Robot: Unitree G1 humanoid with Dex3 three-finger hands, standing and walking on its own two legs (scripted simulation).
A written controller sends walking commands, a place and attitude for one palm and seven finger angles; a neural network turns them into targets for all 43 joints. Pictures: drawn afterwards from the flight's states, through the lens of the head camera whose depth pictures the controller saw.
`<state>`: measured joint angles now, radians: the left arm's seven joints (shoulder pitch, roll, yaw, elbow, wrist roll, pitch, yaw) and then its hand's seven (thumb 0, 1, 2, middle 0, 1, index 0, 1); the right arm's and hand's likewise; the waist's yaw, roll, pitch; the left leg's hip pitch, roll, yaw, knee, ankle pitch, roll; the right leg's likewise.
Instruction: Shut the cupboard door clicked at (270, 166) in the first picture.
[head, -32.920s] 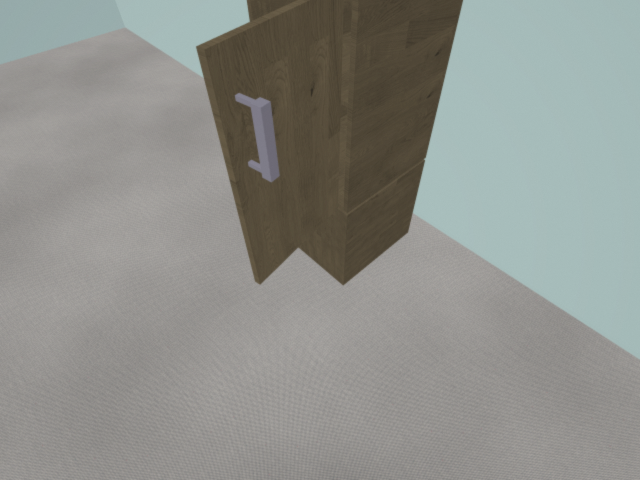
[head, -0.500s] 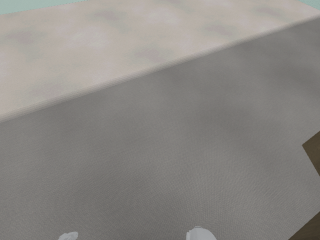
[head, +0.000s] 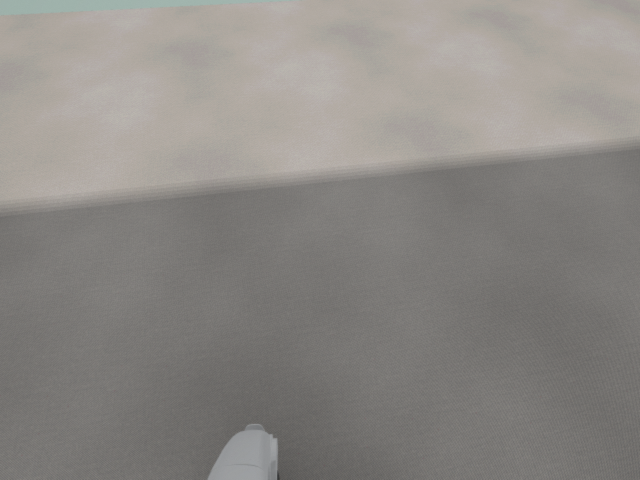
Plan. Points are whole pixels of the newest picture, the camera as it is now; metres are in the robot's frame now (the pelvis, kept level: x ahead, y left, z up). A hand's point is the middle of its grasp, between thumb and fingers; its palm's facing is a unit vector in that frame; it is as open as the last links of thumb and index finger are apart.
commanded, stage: walk to a spot facing it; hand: left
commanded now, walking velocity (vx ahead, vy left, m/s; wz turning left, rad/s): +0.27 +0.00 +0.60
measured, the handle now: out of the picture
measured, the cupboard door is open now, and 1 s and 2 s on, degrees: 64 64 64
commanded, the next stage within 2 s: turn to face it in 0.18 s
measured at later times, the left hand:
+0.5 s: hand (157, 396) +0.24 +0.27 -0.16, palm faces +0.18 -0.96 -0.19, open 7.4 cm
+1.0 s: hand (188, 346) +0.33 +0.24 -0.18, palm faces -0.09 -0.97 -0.22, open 7.4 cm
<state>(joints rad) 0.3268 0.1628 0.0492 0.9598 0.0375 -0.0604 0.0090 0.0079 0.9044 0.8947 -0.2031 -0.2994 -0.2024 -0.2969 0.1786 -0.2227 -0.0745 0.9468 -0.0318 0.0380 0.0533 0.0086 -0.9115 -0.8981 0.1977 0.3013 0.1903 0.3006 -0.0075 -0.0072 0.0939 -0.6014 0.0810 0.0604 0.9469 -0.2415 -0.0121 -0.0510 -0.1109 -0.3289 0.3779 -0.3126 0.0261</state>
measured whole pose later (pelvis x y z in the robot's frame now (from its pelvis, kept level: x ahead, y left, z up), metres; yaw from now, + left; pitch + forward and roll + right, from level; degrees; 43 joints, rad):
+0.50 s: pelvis +0.17 +0.06 +0.00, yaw +8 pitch -1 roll -1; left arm 0.16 0.21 0.05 0.92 0.03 0.02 0.01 0.00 0.91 0.90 -0.20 -0.30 -0.20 -0.30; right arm 0.25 -0.16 -0.02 0.98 -0.02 -0.03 -0.02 0.01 -0.92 -0.90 0.20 0.30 0.20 0.30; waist 0.00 -0.03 0.06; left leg -0.13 -0.06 0.07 0.38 -0.23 0.10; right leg -0.54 -0.08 0.01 0.93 -0.18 0.06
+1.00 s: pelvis +0.27 +0.06 +0.00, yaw -8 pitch +1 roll +0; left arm 0.25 0.19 0.07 0.95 0.03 0.03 0.01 0.01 0.90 0.89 -0.20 -0.30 -0.20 -0.30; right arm 0.12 -0.20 -0.06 0.92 -0.01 0.04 -0.02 0.01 -0.91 -0.90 0.20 0.30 0.19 0.30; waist 0.02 -0.02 0.11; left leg -0.47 0.05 -0.02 0.89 -0.41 -0.08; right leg -0.23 0.05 0.08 0.47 -0.25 -0.03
